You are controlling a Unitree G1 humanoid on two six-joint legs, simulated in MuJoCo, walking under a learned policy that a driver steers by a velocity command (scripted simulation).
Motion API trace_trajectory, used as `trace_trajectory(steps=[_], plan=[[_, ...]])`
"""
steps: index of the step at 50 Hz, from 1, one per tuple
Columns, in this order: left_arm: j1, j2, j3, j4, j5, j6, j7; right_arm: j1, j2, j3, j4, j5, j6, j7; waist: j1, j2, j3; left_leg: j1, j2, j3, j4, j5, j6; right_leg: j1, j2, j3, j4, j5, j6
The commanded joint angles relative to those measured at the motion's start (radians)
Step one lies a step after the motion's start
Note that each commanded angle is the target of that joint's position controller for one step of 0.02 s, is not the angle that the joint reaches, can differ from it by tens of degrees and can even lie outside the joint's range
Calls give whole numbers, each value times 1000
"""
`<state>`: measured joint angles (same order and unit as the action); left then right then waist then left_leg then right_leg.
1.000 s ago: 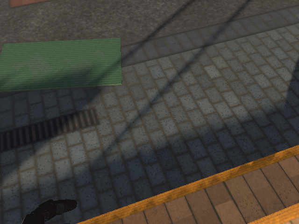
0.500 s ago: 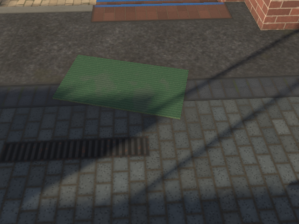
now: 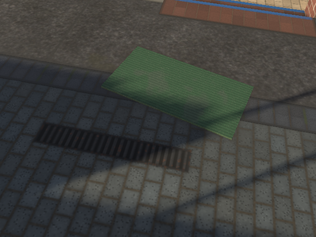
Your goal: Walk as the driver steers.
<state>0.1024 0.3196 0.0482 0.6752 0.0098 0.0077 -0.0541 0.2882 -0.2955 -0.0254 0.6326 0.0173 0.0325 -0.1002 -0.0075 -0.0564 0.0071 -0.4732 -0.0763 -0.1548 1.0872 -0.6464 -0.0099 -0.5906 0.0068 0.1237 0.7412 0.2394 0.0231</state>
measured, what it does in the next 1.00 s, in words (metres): steps on the spot: right foot 0.17 m lower, then left foot 0.17 m higher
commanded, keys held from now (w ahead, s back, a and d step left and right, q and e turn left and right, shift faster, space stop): no key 1.00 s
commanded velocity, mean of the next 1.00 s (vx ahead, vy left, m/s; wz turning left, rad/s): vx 0.00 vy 0.00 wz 0.05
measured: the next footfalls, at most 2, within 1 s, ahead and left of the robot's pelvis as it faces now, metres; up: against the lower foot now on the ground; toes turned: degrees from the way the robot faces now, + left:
right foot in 0.08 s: +0.13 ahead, -0.15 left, -0.17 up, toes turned +1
left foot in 0.66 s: -0.03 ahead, +0.10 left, +0.00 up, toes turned +0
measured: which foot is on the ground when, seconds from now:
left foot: down 0.00-0.08, up 0.10-0.64, down 0.66-1.00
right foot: up 0.00-0.06, down 0.08-0.68, up 0.70-1.00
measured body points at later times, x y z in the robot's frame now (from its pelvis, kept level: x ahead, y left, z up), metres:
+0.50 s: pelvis +0.04 -0.05 -0.09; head +0.04 -0.08 +0.36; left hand +0.01 +0.16 -0.23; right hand +0.21 -0.25 -0.21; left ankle -0.01 +0.10 -0.52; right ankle +0.09 -0.15 -0.83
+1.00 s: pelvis -0.03 +0.00 +0.00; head +0.02 +0.03 +0.45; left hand +0.14 +0.26 -0.12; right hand +0.05 -0.26 -0.10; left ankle -0.07 +0.10 -0.66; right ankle +0.02 -0.18 -0.59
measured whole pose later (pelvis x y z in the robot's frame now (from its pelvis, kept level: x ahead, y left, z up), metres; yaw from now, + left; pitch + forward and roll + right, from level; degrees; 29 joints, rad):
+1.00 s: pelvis -0.03 +0.00 +0.00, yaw +0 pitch +4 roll -2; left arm 0.15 0.28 0.05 0.65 0.00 0.10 0.05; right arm 0.34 -0.23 0.01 0.68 -0.01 0.01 -0.06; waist -0.03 -0.03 0.01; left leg -0.51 0.00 -0.01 1.11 -0.66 0.04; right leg -0.81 0.19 0.24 1.41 -0.11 0.07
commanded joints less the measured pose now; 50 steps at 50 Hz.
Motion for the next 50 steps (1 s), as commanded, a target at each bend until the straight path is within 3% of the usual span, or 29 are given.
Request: trace_trajectory(steps=[1,2,3,4,5,6,7,8,9,10,11,13,17,23,27,30,32,33,34,35,36,37,38,39,40,41,43,46,50], plan=[[22,38,18,-48,-34,-8,-13,-7,-87,-33,-25,-11,-11,-16,8,221,-26,-45,126,-155,-139,160,148,202,-72,-1,-266,168,-26],[96,36,27,-16,-41,-8,-12,4,-72,-28,-15,-10,-13,-17,30,202,-17,-63,120,-133,-69,219,126,297,-82,-38,-373,218,-30],[206,12,33,33,-28,-11,-14,33,-38,-21,11,-11,-13,-13,56,186,-44,-139,93,-114,-9,299,111,488,-70,-90,-385,224,-34],[364,-7,40,81,-15,-9,-11,70,19,-3,40,-13,-13,-6,116,104,-54,-173,21,-38,189,230,63,614,-92,-100,-465,206,-48],[522,11,30,141,35,-21,-14,96,84,-4,64,-3,-14,17,156,-115,-117,-389,-134,42,681,-240,-29,815,-176,-11,-251,548,-77],[431,-5,0,155,18,-25,-10,207,107,-7,67,5,-18,41,8,-211,-108,-484,-61,-57,832,-248,-70,762,-264,130,-149,624,-114],[379,40,16,149,0,-20,-5,203,66,-15,65,7,-25,49,-9,-232,-120,-509,-31,-48,917,-204,-80,690,-304,189,-183,461,-168],[359,58,17,138,13,-14,5,143,21,-27,65,9,-24,35,8,-177,-104,-524,-30,-31,1007,-163,-71,618,-306,195,-225,289,-188],[344,163,44,184,16,-7,23,58,19,-17,15,28,-17,8,-13,-266,-82,-598,27,0,1021,-42,-52,529,-404,437,-374,-198,-270],[291,79,14,153,28,-6,46,-81,-47,-30,-4,35,-4,-17,35,-142,0,-602,31,-16,1033,37,-42,423,-404,437,-465,-414,-269],[263,33,-9,148,39,-1,69,-147,-36,-26,-18,25,12,-28,43,-109,34,-562,24,-34,1039,95,-24,332,-368,400,-485,-535,-238],[234,-11,-39,132,26,10,92,-119,40,-5,-12,-2,36,-30,25,-105,44,-525,12,-2,1045,146,-24,273,-273,297,-484,-637,-191],[380,-93,-74,185,26,13,116,-66,105,18,-16,13,15,1,34,-42,-12,-534,-8,2,1108,200,-57,346,-211,190,-408,-420,-201],[421,-41,-61,156,29,20,124,-148,134,45,-76,4,9,-6,52,-8,-40,-496,13,28,1056,88,-80,462,-258,196,-446,-128,-296],[412,-37,-54,138,24,44,144,-182,152,66,-103,2,-8,17,51,-34,-69,-400,57,74,934,38,-72,487,-263,145,-463,-38,-310],[323,36,-18,95,8,76,143,-171,164,91,-120,-12,-24,47,15,-109,-101,-158,88,206,604,-71,-47,405,-219,47,-499,23,-283],[302,86,14,73,-20,92,130,-127,142,93,-109,-17,-29,56,11,-197,-71,13,60,251,363,-198,-1,327,-221,29,-544,99,-293],[327,87,24,75,-36,98,121,-93,118,85,-93,-16,-24,57,13,-177,-33,14,42,227,223,-158,40,331,-236,50,-529,117,-298],[386,48,21,77,-45,96,107,-74,63,69,-89,-19,-20,61,24,-8,36,-38,63,112,43,71,103,334,-204,12,-458,94,-261],[419,-11,19,50,-26,75,91,-16,-52,31,-73,-9,-17,56,20,300,16,12,213,-193,-85,511,202,147,-97,-110,-272,-111,-199],[246,2,31,-11,-8,39,63,87,-109,5,-71,-35,-31,49,-105,420,38,112,312,-528,-311,503,363,-191,-3,-23,-183,-487,-170],[25,19,46,-79,-35,-2,40,139,-84,1,-50,-83,-56,43,-163,326,59,201,372,-677,-424,672,464,-413,72,226,-102,-837,-169],[-106,-3,43,-111,-70,-29,24,163,-108,-22,-32,-112,-92,38,-195,322,73,221,373,-741,-454,709,467,-529,125,352,8,-886,-139],[-38,-26,41,-80,-57,-33,33,98,-73,-20,-12,-86,-103,40,-108,268,24,276,358,-621,-312,782,426,-525,142,378,138,-819,-91],[50,-5,48,-46,-24,-21,52,31,-63,-23,-12,-54,-88,44,-39,263,-34,209,331,-484,-266,766,360,-436,167,306,267,-740,-43],[140,12,56,7,-9,8,72,-23,-32,-13,-10,-39,-67,58,20,246,-64,59,290,-368,-236,743,314,-290,198,210,433,-647,-10],[216,13,45,29,-16,73,95,-154,4,12,-54,-34,-38,87,92,153,-27,-204,276,-255,-278,643,275,-151,220,107,730,-506,11],[132,-14,13,-46,-1,108,116,-150,-21,22,-73,-13,-40,66,80,80,-2,-131,255,-208,-307,499,233,-219,177,122,787,-368,22],[13,13,10,-100,-18,76,102,29,-66,-2,-47,-25,-54,20,-23,145,-59,196,256,-191,-278,536,244,-349,143,163,621,-339,81]])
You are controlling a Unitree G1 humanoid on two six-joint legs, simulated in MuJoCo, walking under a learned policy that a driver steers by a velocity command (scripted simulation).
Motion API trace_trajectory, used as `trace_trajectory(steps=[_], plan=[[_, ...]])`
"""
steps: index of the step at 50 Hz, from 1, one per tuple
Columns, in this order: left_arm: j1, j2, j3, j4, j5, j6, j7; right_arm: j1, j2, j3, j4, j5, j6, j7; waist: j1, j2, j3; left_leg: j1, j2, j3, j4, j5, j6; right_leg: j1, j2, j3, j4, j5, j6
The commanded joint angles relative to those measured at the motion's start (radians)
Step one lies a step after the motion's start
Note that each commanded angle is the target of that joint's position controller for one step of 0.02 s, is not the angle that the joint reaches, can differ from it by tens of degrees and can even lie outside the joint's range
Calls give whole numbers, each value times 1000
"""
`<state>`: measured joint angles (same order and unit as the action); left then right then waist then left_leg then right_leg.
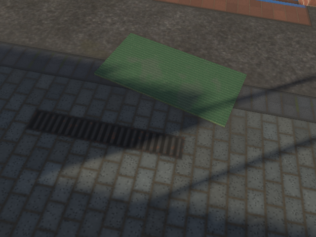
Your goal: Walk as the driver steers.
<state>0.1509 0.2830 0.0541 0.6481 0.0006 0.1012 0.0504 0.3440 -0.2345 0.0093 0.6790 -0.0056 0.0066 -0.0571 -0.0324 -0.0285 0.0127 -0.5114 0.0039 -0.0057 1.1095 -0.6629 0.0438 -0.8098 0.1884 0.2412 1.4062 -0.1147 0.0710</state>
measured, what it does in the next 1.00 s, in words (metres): steps on the spot: right foot 0.17 m lower, then left foot 0.17 m higher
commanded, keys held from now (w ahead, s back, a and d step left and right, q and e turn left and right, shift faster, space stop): no key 0.88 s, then w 0.12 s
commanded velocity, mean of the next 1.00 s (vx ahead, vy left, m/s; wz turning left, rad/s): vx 0.01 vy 0.00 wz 0.00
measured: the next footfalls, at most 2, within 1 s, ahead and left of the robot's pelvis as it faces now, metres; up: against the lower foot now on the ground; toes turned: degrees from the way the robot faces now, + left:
right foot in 0.30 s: +0.13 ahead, -0.18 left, -0.17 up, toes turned +1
left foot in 0.84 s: +0.01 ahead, +0.07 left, +0.00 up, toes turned +1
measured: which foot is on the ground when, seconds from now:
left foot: down 0.00-0.30, up 0.32-0.82, down 0.84-1.00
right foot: up 0.00-0.28, down 0.30-0.86, up 0.88-1.00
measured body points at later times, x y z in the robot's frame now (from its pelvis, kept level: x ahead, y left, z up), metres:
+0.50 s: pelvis +0.06 -0.09 -0.10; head +0.06 -0.12 +0.35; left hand +0.08 +0.13 -0.23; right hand +0.15 -0.32 -0.24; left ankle +0.01 +0.06 -0.57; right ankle +0.09 -0.18 -0.83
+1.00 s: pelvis +0.04 -0.03 -0.05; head +0.06 -0.01 +0.40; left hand +0.11 +0.23 -0.20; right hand +0.15 -0.25 -0.16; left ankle -0.03 +0.07 -0.66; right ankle +0.12 -0.19 -0.76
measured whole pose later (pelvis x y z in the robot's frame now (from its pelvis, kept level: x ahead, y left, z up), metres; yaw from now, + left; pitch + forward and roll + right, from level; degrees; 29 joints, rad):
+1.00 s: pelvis +0.04 -0.03 -0.05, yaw -1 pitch +4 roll -1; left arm 0.30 0.24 0.08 0.84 -0.04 0.05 -0.01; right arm 0.27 -0.15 0.03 0.69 -0.02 -0.05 -0.04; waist -0.03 -0.02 -0.05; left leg -0.57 0.01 0.03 1.37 -0.86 0.08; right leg -0.50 0.10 0.26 0.68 -0.36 -0.08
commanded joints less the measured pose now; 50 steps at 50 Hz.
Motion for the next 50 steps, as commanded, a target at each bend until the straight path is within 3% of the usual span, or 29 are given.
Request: trace_trajectory(steps=[1,5,8,10,12,13,14,15,16,17,18,19,20,21,23,28,32,33,35,39,41,42,43,44,45,46,47,48,50], plan=[[-61,47,4,-84,-16,-27,-8,2,-140,-46,-85,-1,-28,-25,-13,133,-66,284,183,-356,-299,551,200,-155,-50,57,-98,-9,42],[-144,37,-2,-110,-24,-49,-39,40,-165,-73,-71,6,-19,-37,-52,154,-49,346,196,-388,-256,455,219,-186,-97,74,-386,8,62],[-140,-2,-17,-91,-18,-58,-81,2,-164,-79,-48,36,-4,-43,-33,142,-55,149,135,-282,-273,260,172,141,-168,-100,-751,152,17],[-89,-8,-7,-57,-39,-65,-112,2,-176,-84,-17,38,-9,-39,-20,148,-25,-12,139,-270,-268,134,147,379,-197,-147,-856,323,-41],[-8,-15,10,-11,-50,-62,-115,-20,-138,-73,8,27,-13,-41,23,152,2,-58,129,-231,-188,177,103,536,-214,-189,-1008,432,-78],[83,-14,21,30,-46,-60,-111,-22,-109,-61,15,20,-16,-44,56,134,4,-71,107,-190,-114,214,71,640,-203,-234,-1093,462,-92],[178,-25,28,71,-24,-64,-107,12,-61,-46,39,10,-21,-39,83,99,-20,-83,56,-131,-5,225,36,767,-191,-283,-1138,450,-99],[344,-15,36,132,0,-72,-102,41,6,-35,68,0,-20,-22,135,28,-88,-145,-8,-69,256,81,-5,936,-259,-220,-1100,541,-127],[429,18,20,161,41,-84,-99,59,66,-28,65,10,-24,-1,148,-137,-147,-370,-93,-63,693,-310,-81,1108,-380,-93,-859,922,-177],[339,39,7,164,31,-88,-97,128,62,-28,59,36,-23,10,50,-167,-168,-410,-49,-174,848,-255,-120,1022,-477,43,-821,905,-226],[253,70,12,157,4,-89,-101,111,12,-38,36,33,-24,7,12,-158,-154,-435,-28,-163,865,-168,-131,916,-525,121,-895,666,-304],[228,126,27,189,-7,-90,-96,15,-12,-37,-9,47,-24,-16,4,-197,-109,-509,1,-125,886,-73,-118,833,-592,259,-1022,272,-380],[161,66,3,163,4,-93,-82,-97,-77,-52,-15,47,-11,-47,33,-108,-33,-509,10,-121,899,3,-109,717,-580,265,-1111,66,-373],[123,31,-17,159,17,-98,-68,-145,-83,-54,-21,36,2,-64,31,-89,-3,-465,13,-134,900,59,-101,622,-561,251,-1135,-1,-350],[130,-3,-39,164,25,-99,-48,-138,-33,-41,-17,13,21,-75,21,-102,-2,-426,8,-135,891,111,-92,560,-481,166,-1127,-25,-305],[324,-86,-75,245,30,-84,-9,-127,53,-15,-26,38,9,-49,44,-80,-41,-470,-33,-150,979,176,-103,625,-405,62,-1062,122,-293],[362,-70,-81,255,37,-75,13,-179,85,1,-71,38,5,-31,49,-47,-55,-463,-25,-151,983,175,-139,657,-421,65,-1057,258,-327],[331,-28,-70,232,41,-73,7,-201,93,9,-91,27,8,-36,36,-57,-69,-409,-17,-97,957,103,-134,644,-433,63,-1090,357,-348],[313,-3,-58,216,37,-64,12,-241,88,19,-116,21,2,-36,38,-59,-74,-351,10,-60,877,64,-129,653,-435,28,-1098,469,-356],[292,30,-28,194,16,-26,28,-249,105,47,-132,16,-17,-6,34,-142,-91,-146,50,54,529,-68,-93,635,-398,-76,-1102,608,-332],[311,50,-7,192,1,-4,27,-185,105,51,-106,20,-19,8,35,-198,-78,-5,22,99,306,-124,-57,592,-405,-75,-1132,631,-337],[338,46,0,201,-14,2,20,-156,83,43,-90,19,-13,14,29,-154,-33,0,15,53,125,-19,-17,593,-401,-72,-1102,647,-321],[412,-3,0,199,-11,-5,12,-155,-19,16,-90,17,-16,24,74,74,-17,-39,94,-139,53,494,52,598,-321,-171,-968,619,-263],[373,-6,10,182,6,-20,-2,-89,-85,-6,-96,20,-13,26,10,254,-65,-14,181,-370,-113,730,138,459,-253,-222,-873,306,-228],[243,-4,22,135,-9,-33,-28,-20,-102,-13,-95,-8,-17,21,-68,325,-5,55,238,-618,-320,524,267,224,-186,-147,-867,-111,-211],[75,-42,19,77,-34,-49,-47,18,-81,-16,-69,-31,-41,17,-104,272,59,138,275,-733,-410,378,351,15,-133,10,-810,-387,-208],[-21,-59,14,55,-54,-73,-66,54,-85,-29,-42,-40,-66,13,-127,215,61,202,275,-731,-429,365,386,-95,-99,133,-759,-453,-189],[-7,-68,14,62,-66,-87,-79,52,-96,-43,-13,-34,-85,10,-95,251,43,214,268,-720,-379,269,372,-123,-108,181,-717,-407,-168],[43,-8,40,89,-29,-90,-71,22,-70,-42,34,-3,-73,5,-20,233,-8,83,221,-512,-273,252,262,15,-96,60,-569,-159,-114]])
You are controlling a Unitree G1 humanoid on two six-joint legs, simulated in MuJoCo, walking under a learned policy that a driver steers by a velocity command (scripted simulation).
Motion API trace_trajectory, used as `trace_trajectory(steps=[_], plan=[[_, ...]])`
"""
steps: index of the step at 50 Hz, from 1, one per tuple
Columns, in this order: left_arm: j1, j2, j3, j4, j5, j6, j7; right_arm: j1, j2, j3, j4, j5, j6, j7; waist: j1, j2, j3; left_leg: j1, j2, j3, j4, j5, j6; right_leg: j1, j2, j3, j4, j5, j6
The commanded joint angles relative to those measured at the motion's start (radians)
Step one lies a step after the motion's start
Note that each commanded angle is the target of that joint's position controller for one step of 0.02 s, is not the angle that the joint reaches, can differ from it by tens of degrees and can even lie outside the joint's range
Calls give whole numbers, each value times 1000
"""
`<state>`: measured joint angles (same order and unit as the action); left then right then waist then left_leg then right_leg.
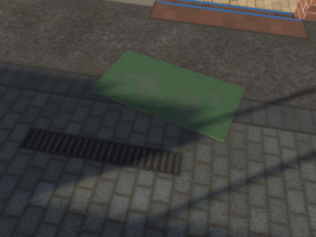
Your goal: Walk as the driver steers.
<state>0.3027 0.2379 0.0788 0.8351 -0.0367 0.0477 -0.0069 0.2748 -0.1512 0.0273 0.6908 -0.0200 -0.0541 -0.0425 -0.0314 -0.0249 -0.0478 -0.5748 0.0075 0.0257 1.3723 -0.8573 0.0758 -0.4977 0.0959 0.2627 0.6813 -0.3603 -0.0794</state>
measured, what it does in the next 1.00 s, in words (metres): goes down: right foot 0.17 m lower, then left foot 0.17 m lower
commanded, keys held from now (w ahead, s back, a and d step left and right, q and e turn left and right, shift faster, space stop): w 1.00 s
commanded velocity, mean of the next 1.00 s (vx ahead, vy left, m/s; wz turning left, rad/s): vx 0.43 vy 0.00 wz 0.00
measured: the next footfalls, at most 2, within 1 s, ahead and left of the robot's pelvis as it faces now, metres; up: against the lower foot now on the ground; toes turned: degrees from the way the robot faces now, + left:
right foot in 0.34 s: +0.12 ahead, -0.14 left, -0.17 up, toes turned +2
left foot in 0.88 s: +0.56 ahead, +0.09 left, -0.33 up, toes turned -2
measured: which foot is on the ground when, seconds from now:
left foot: down 0.00-0.34, up 0.36-0.86, down 0.88-1.00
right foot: up 0.00-0.32, down 0.34-0.88, up 0.90-1.00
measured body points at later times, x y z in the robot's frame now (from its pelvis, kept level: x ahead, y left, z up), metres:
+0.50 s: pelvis +0.15 -0.06 -0.05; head +0.15 -0.07 +0.40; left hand +0.17 +0.17 -0.19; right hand +0.21 -0.31 -0.18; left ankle +0.16 +0.10 -0.60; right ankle +0.08 -0.14 -0.78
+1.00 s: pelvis +0.48 +0.01 -0.22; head +0.52 +0.01 +0.23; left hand +0.48 +0.25 -0.36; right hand +0.61 -0.23 -0.35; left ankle +0.52 +0.09 -0.95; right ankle +0.33 -0.16 -0.71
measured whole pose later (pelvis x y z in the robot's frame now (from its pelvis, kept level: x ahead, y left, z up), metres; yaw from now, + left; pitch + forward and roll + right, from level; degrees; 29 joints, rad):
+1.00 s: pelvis +0.48 +0.01 -0.22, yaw -1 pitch +4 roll +0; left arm 0.39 0.18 0.02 0.88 -0.04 -0.06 0.03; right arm 0.18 -0.21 -0.05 0.84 0.00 -0.09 0.05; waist 0.06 -0.01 0.02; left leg -0.41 -0.08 0.01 0.57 -0.22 0.07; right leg -0.54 0.02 0.14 1.78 -0.58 -0.01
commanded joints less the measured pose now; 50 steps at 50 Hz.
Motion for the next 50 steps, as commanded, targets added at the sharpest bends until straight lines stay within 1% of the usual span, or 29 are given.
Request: trace_trajectory(steps=[1,4,7,11,14,16,17,18,19,20,21,22,23,24,27,28,29,32,35,39,41,42,43,44,45,46,47,48,50], plan=[[-80,36,18,-82,9,-21,-9,84,-154,-62,29,14,5,-1,3,199,41,48,196,-453,-534,425,190,-211,23,-43,260,162,54],[-121,8,0,-124,0,13,6,63,-170,-59,32,22,13,17,30,107,103,-88,193,-392,-623,287,141,-152,3,-135,341,263,49],[-268,-15,-20,-211,8,-6,-16,110,-197,-74,77,43,5,-9,-12,131,127,2,150,-351,-638,202,122,-108,-48,-173,93,305,67],[-274,-17,-20,-216,-13,-30,-43,170,-211,-94,128,44,5,-23,-35,139,103,109,158,-329,-558,254,117,19,-81,-202,-105,335,64],[-200,-28,-17,-179,-14,-48,-49,210,-215,-104,150,55,20,-17,-26,124,102,140,147,-301,-437,383,96,225,-81,-265,-315,390,36],[33,-2,10,-93,0,-51,-34,217,-183,-95,167,55,18,-7,76,51,48,44,82,-209,-132,558,64,541,-84,-319,-465,531,-6],[256,14,22,-31,15,-49,-28,202,-139,-87,177,49,8,15,184,-54,-21,-199,-19,-156,311,351,25,828,-204,-167,-429,565,-91],[314,25,3,-17,42,-59,-34,197,-65,-67,153,37,-8,28,179,-106,-65,-464,-52,-191,670,63,28,942,-312,-50,-98,878,-109],[286,79,5,-27,26,-53,-37,268,-92,-64,109,52,-33,41,100,-152,-106,-595,-30,-216,748,141,18,930,-367,-32,-22,945,-132],[287,213,51,6,11,-62,-41,241,-132,-62,50,88,-54,30,80,-207,-132,-672,-9,-144,731,276,-31,859,-495,243,-225,401,-304],[177,107,21,-8,16,-80,-23,90,-175,-80,22,98,-64,6,64,-93,-4,-783,71,-194,580,458,-42,759,-516,306,-328,131,-301],[50,-42,-36,-34,23,-99,-29,14,-228,-100,20,76,-51,-3,10,45,86,-735,105,-163,433,620,-31,599,-409,208,-356,89,-208],[20,-27,-38,-29,32,-119,-30,28,-188,-92,33,55,-47,-6,-22,-40,124,-659,129,-146,356,668,-48,446,-390,207,-331,228,-186],[-15,-33,-54,-42,31,-136,-12,15,-210,-101,17,33,-45,-4,-61,21,188,-536,152,-165,56,784,-89,263,-331,79,-341,381,-154],[102,46,-27,18,45,-129,34,-62,-76,-69,-4,-14,-44,14,-12,-76,114,-345,136,-102,-219,947,-123,223,-257,1,-334,656,-148],[129,94,-14,26,55,-132,36,-20,-96,-78,18,3,-44,30,-26,-62,66,-310,121,-111,-180,1048,-103,244,-268,11,-294,652,-147],[191,63,-23,41,37,-141,46,-101,-157,-97,-10,25,-58,46,7,-44,91,-452,121,-158,-364,1177,-74,388,-263,9,-249,507,-121],[265,13,-43,51,10,-132,71,-335,-95,-76,-65,-10,-86,93,102,7,141,-165,47,-77,-742,1498,-38,221,-184,-77,-249,236,-61],[268,29,-43,60,10,-117,65,-362,-83,-79,-95,21,-60,119,104,-56,158,-54,16,-93,-781,1448,-40,219,-192,-67,-163,133,-77],[317,14,-34,64,-1,-80,71,-472,-85,-67,-135,45,-71,134,163,-19,223,-171,52,-99,-987,1286,-47,483,-209,-30,17,222,-73],[314,27,-31,76,7,-73,67,-402,-109,-80,-115,32,-76,133,141,-18,178,-38,56,-97,-1055,1251,-27,516,-187,-19,147,360,-60],[271,73,-18,78,26,-71,56,-245,-149,-101,-66,38,-69,124,57,-32,119,149,65,-101,-1063,1200,1,467,-194,-3,305,495,-65],[251,62,-21,80,38,-87,28,-48,-189,-125,-6,27,-69,111,-40,48,12,464,38,-37,-1059,1304,23,342,-134,-42,536,581,-45],[212,37,-18,70,30,-104,12,219,-228,-129,78,6,-63,103,-143,135,-96,898,165,-122,-918,1608,93,-6,-47,-102,959,136,10],[397,-26,-44,79,5,-125,9,313,-263,-121,115,-16,-65,104,-76,349,-287,1316,347,-301,-542,2000,203,-371,17,-5,1311,-519,55],[372,68,-43,33,-19,-151,6,332,-274,-139,141,16,-60,104,-108,356,-434,1372,378,-434,-600,1854,271,-473,-18,34,1307,-438,78],[293,74,-44,-22,-31,-153,15,273,-303,-153,145,32,-49,95,-85,297,-478,1311,425,-579,-764,1273,338,-552,-64,-10,1288,-382,91],[160,80,-44,-52,-23,-147,29,183,-254,-139,122,16,-35,83,-66,25,-331,1049,391,-619,-941,828,308,-560,-124,-118,1169,-221,81],[81,80,-25,-66,11,-118,54,-33,-203,-107,86,17,-60,73,60,-97,-92,528,397,-605,-1046,827,266,-422,-185,-108,982,18,64]])
Velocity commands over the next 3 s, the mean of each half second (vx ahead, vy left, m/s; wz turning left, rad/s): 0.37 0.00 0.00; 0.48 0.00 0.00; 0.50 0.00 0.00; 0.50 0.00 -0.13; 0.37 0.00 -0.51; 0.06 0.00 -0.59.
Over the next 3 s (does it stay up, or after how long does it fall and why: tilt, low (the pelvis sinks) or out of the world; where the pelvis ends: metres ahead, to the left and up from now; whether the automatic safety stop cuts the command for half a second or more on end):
stays up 1.27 0.01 -0.20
